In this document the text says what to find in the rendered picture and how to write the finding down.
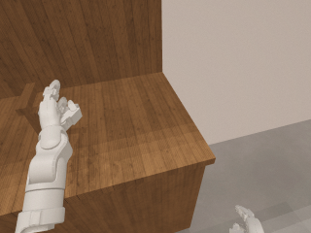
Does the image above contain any left robot hand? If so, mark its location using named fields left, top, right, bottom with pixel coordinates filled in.
left=39, top=80, right=83, bottom=131

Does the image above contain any counter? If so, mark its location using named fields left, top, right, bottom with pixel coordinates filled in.
left=0, top=0, right=216, bottom=233

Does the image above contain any right robot hand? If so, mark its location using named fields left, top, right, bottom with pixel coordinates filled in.
left=229, top=205, right=264, bottom=233

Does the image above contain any robot left forearm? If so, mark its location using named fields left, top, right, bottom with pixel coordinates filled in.
left=15, top=125, right=73, bottom=233

